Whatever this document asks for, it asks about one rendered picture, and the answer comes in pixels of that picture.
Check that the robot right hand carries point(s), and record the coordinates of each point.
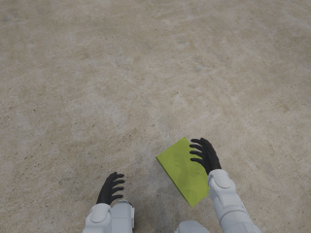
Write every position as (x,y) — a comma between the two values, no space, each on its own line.
(209,160)

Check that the robot left hand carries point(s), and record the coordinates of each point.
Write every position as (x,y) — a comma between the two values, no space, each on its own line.
(107,190)

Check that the robot left shin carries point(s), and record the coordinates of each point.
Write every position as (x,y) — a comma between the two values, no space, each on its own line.
(123,201)

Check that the left robot forearm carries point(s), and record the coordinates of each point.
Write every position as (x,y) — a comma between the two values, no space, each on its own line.
(99,219)

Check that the robot left thigh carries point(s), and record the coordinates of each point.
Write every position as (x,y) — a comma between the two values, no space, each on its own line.
(122,220)

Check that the carton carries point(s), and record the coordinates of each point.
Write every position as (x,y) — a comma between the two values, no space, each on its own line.
(189,177)

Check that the right robot forearm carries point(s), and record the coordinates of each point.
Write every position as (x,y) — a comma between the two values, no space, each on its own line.
(231,212)

